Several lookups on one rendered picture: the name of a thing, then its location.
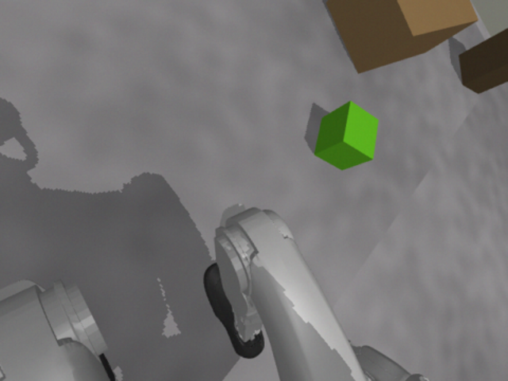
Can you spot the right robot foot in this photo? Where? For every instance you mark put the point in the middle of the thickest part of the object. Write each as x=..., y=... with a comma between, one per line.
x=224, y=312

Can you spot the left robot foot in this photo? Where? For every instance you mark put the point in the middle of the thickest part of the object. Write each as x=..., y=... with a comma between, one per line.
x=107, y=367

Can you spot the right robot hand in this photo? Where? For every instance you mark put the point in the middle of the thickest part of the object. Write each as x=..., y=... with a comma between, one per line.
x=378, y=367

